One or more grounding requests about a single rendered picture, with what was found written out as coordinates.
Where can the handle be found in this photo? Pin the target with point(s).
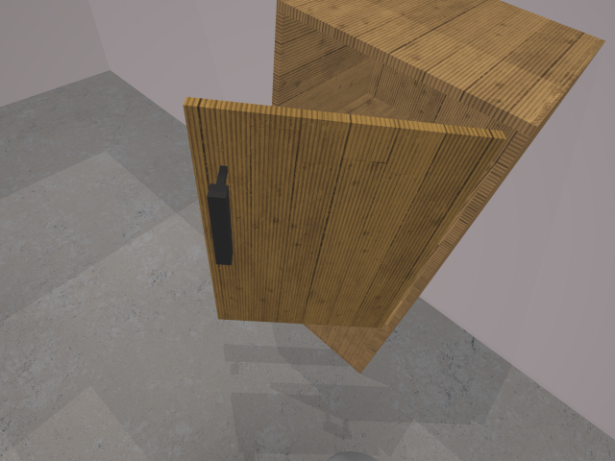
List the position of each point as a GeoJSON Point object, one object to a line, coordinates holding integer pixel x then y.
{"type": "Point", "coordinates": [220, 218]}

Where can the cupboard door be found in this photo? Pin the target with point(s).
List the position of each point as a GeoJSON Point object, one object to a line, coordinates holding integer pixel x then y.
{"type": "Point", "coordinates": [333, 215]}

